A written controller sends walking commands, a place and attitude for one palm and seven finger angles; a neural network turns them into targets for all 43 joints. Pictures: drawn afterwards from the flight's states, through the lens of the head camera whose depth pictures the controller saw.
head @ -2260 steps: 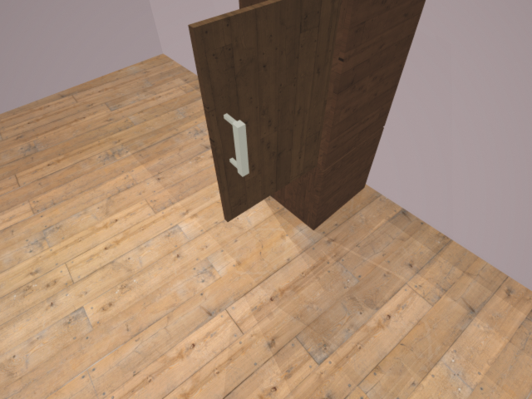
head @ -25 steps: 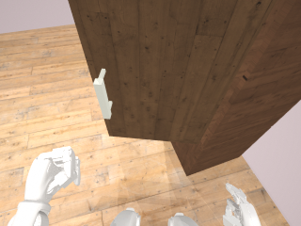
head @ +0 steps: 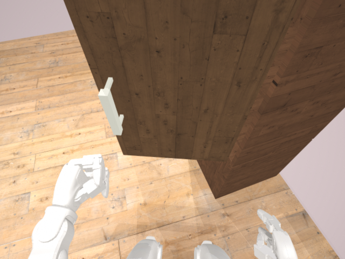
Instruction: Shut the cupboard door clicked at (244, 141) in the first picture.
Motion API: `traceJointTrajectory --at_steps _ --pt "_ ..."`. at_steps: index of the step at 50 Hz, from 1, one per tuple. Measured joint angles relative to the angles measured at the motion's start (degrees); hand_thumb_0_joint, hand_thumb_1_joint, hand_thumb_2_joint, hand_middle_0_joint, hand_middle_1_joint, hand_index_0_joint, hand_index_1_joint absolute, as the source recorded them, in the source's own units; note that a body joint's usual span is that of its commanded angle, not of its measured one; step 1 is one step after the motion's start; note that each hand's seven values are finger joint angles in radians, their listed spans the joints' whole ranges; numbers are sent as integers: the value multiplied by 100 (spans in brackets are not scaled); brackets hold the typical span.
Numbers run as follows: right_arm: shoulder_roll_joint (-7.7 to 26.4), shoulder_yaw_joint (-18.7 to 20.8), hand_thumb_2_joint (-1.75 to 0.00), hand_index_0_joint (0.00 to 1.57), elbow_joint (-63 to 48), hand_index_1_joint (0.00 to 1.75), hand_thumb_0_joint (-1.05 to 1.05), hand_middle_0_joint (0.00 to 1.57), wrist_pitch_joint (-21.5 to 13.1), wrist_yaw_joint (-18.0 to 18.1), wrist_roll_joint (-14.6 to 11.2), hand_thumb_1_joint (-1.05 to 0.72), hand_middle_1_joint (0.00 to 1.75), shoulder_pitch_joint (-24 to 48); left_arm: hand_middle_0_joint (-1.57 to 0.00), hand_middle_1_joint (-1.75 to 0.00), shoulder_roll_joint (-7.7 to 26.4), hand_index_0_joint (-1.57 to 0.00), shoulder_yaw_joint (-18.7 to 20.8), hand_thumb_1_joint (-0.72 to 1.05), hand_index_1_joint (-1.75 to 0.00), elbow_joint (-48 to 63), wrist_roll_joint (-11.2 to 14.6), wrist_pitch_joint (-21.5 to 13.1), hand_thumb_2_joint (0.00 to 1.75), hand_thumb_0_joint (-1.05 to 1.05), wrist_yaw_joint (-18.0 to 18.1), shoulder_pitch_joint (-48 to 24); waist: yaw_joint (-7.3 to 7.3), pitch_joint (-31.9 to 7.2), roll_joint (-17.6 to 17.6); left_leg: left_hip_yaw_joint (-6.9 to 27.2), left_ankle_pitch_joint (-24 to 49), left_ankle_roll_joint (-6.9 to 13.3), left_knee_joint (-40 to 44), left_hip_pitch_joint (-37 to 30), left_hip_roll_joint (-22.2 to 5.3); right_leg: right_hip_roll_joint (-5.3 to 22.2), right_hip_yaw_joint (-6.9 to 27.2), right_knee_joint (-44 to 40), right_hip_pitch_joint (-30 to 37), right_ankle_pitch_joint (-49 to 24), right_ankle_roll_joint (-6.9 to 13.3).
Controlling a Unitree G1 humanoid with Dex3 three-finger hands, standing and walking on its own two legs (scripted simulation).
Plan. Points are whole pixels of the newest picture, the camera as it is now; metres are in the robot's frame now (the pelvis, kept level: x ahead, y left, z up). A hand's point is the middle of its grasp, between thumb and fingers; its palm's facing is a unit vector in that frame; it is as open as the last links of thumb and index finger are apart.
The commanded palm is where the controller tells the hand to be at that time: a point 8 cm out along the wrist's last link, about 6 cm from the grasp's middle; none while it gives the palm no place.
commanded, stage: bring the fist close to the handle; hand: left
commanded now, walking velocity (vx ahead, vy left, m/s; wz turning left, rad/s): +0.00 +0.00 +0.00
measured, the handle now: (114, 108) +0.47 +0.19 +0.06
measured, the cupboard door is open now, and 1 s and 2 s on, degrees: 66 66 55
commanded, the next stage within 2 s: push the door shut along its arc in 1.06 s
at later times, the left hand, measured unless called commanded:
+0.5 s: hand (114, 146) +0.34 +0.16 +0.07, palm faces -0.04 -1.00 -0.02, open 3.1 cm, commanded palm +0.33 +0.21 +0.06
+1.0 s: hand (119, 144) +0.36 +0.15 +0.06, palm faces -0.03 -1.00 -0.01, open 3.1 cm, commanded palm +0.34 +0.20 +0.06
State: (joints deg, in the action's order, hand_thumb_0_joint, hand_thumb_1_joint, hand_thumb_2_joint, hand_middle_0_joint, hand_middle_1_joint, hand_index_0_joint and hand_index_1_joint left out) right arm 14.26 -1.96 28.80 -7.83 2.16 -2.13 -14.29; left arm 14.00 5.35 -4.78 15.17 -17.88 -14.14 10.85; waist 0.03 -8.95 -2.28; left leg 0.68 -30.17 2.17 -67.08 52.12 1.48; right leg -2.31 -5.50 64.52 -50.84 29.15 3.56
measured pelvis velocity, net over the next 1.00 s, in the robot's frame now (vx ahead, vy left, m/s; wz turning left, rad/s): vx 0.00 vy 0.01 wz -0.02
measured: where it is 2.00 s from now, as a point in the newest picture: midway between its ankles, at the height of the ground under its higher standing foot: outside the picture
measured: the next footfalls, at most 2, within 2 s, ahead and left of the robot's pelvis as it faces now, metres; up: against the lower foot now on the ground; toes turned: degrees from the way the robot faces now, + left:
none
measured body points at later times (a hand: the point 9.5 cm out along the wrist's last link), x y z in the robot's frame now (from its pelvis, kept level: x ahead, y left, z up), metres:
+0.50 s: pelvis +0.00 +0.01 +0.01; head +0.07 +0.01 +0.45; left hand +0.34 +0.21 +0.07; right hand +0.15 -0.23 -0.09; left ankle +0.02 +0.09 -0.65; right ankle +0.02 -0.09 -0.65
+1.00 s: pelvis +0.00 +0.01 +0.01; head +0.07 +0.01 +0.46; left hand +0.35 +0.20 +0.06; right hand +0.12 -0.24 -0.10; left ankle +0.02 +0.09 -0.65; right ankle +0.02 -0.09 -0.65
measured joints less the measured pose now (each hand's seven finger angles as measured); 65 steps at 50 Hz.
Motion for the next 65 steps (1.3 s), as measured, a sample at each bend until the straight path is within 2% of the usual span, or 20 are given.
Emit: traceJointTrajectory --at_steps 2,8,16,24,28,32,38,41,47,50,56,65 --pt "-9 2 -90 20 25 30 1 20 18 10 9 -91 30 -35 -130 -150 2 -130 5 90 -150 -52 -11 4 90 1 89 -98 -20 4 15 -28 18 4 65 -58 -6 -7 32 -51 42 -22 -5" --pt "0 30 -90 20 172 30 1 20 60 -38 24 -91 30 -89 -130 -150 -53 -130 171 90 -150 -438 -41 -262 90 1 377 -624 -50 -10 52 -60 50 18 156 -102 8 5 69 -119 71 -50 -21" --pt "38 53 -90 20 257 30 1 20 179 -50 15 -91 30 -65 -130 -150 -109 -130 -39 90 -150 -1114 -197 -103 90 1 346 -1181 -107 67 61 -96 102 61 256 -117 34 30 109 -209 80 -102 -66" --pt "-8 78 -90 20 398 30 1 20 250 -124 63 -91 30 -31 -130 -150 -219 -130 -31 90 -150 -1476 -361 -412 90 1 704 -1791 -120 30 98 -149 114 89 304 -121 48 44 164 -233 65 -117 -98" --pt "-11 62 -90 20 414 30 1 20 347 -161 53 -91 30 -18 -130 -150 -201 -130 -84 90 -150 -1970 -467 -291 90 1 736 -2191 -142 49 72 -147 132 100 323 -111 58 54 162 -257 60 -133 -109" --pt "-28 62 -90 20 433 30 1 20 395 -165 60 -91 30 -32 -130 -150 -269 -130 -97 90 -150 -2259 -462 -217 90 1 783 -2434 -174 76 78 -173 159 105 369 -103 53 49 190 -294 40 -166 -117" --pt "-50 84 -90 20 532 30 1 20 460 -202 106 -91 30 -91 -130 -150 -310 -130 59 90 -150 -2488 -553 -521 90 1 945 -2709 -212 39 135 -217 150 102 379 -89 34 30 234 -279 -3 -165 -113" --pt "-45 117 -90 20 524 30 1 20 540 -255 107 -91 30 -143 -130 -150 -245 -129 140 90 -150 -2508 -577 -571 90 1 933 -2660 -218 15 126 -243 150 96 414 -130 18 13 263 -303 20 -172 -108" --pt "13 154 -90 20 488 30 1 20 626 -265 59 -91 30 -248 -130 -150 -252 -129 31 90 -150 -2483 -462 -485 90 1 769 -2342 -162 45 68 -239 208 98 556 -284 32 23 267 -431 173 -218 -113" --pt "16 153 -90 20 520 30 1 20 598 -227 59 -91 30 -209 -130 -150 -315 -130 -10 90 -150 -2496 -440 -585 90 1 795 -2336 -147 91 98 -212 228 92 544 -272 44 37 238 -419 171 -224 -103" --pt "1 142 -90 20 586 30 1 20 538 -191 97 -91 30 -14 -130 -150 -285 -130 17 90 -150 -2613 -581 -828 90 1 873 -2608 -176 107 163 -167 217 64 395 -108 41 39 182 -281 24 -204 -71" --pt "0 115 -90 20 535 30 1 20 545 -183 52 -91 30 17 -130 -150 -177 -130 10 90 -150 -2992 -532 -602 90 1 709 -2938 -196 82 80 -162 256 50 443 -120 36 35 179 -324 34 -241 -62"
